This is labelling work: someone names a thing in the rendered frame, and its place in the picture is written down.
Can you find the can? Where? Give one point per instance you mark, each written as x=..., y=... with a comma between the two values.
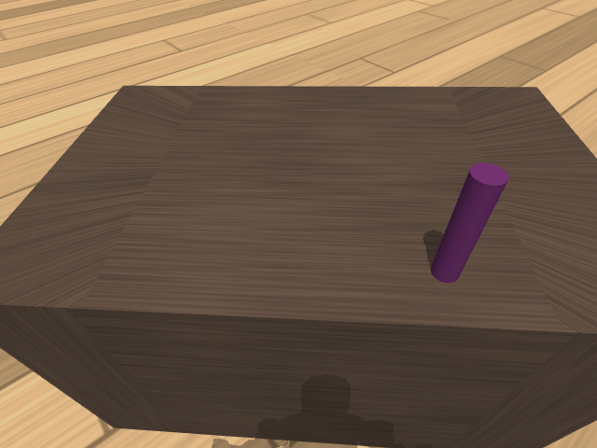
x=483, y=186

